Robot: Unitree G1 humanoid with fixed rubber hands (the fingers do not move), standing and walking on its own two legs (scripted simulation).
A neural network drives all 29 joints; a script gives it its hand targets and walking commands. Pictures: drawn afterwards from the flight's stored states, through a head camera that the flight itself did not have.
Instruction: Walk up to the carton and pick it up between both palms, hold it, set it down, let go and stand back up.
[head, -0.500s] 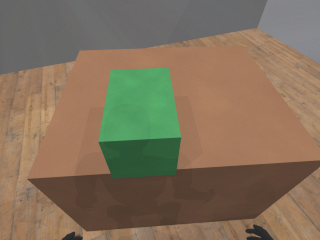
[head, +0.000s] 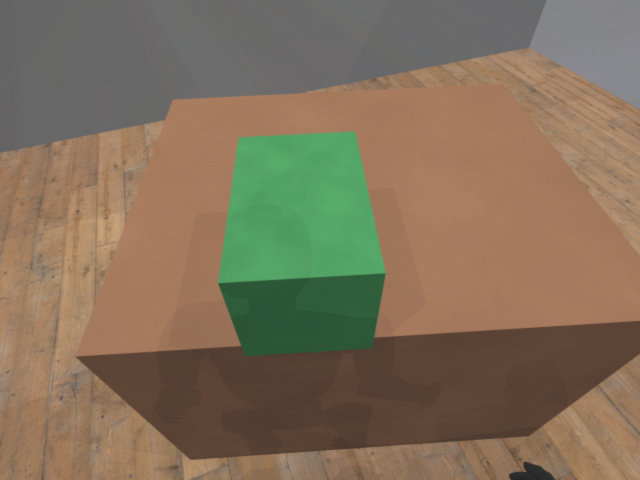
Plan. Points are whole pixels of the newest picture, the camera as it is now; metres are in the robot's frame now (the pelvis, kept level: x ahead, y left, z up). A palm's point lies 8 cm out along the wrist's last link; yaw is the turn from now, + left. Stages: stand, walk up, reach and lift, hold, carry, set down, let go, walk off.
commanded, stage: walk up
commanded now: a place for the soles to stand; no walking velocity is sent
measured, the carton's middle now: (302, 238) +0.48 +0.03 +0.01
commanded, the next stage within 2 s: reach and lift in 1.24 s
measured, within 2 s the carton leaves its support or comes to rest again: neither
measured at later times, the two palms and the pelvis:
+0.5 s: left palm out of the picture +0.16 +0.29 -0.08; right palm out of the picture +0.10 -0.22 -0.09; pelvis +0.03 +0.04 +0.01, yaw -3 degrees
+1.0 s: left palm out of the picture +0.14 +0.27 -0.08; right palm out of the picture +0.10 -0.24 -0.10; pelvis +0.03 +0.02 +0.01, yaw -4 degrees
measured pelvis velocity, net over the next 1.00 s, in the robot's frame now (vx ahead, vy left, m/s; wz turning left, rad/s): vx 0.03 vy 0.02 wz -0.08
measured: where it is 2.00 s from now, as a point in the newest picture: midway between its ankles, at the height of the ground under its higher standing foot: outside the picture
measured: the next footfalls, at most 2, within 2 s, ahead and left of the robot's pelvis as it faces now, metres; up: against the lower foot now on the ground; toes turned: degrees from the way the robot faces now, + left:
none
